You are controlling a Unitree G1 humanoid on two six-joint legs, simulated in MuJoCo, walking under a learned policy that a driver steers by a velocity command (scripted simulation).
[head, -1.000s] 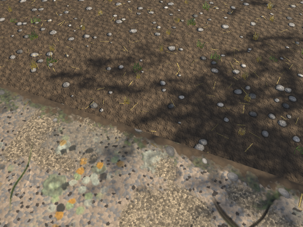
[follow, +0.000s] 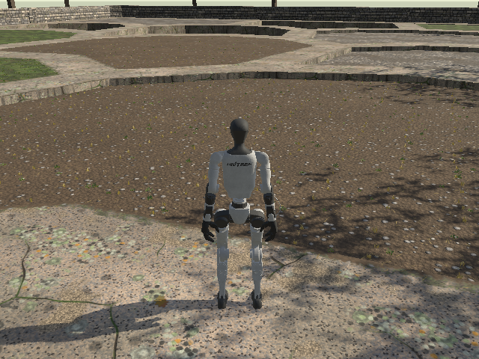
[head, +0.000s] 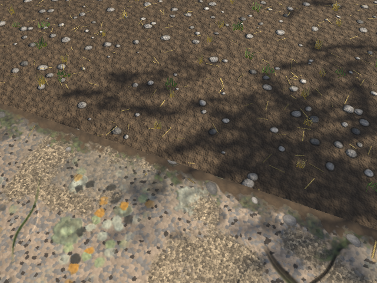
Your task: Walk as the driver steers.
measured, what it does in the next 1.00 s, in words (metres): walks ahead: left foot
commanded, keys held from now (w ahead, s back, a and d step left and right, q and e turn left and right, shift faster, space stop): no key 0.20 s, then w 0.80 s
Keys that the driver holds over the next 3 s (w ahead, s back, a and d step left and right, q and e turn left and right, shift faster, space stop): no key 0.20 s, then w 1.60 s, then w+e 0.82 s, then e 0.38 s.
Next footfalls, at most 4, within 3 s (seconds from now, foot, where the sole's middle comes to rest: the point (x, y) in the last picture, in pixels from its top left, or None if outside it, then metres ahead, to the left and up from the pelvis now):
0.94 left None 0.46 0.10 -0.77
1.48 right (233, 214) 0.76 -0.14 -0.77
2.02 left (177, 179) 0.93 0.08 -0.77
2.46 right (232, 156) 1.20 -0.19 -0.96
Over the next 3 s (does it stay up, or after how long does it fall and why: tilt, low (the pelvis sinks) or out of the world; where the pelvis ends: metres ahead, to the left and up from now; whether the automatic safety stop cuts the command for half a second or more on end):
stays up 1.30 -0.12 -0.19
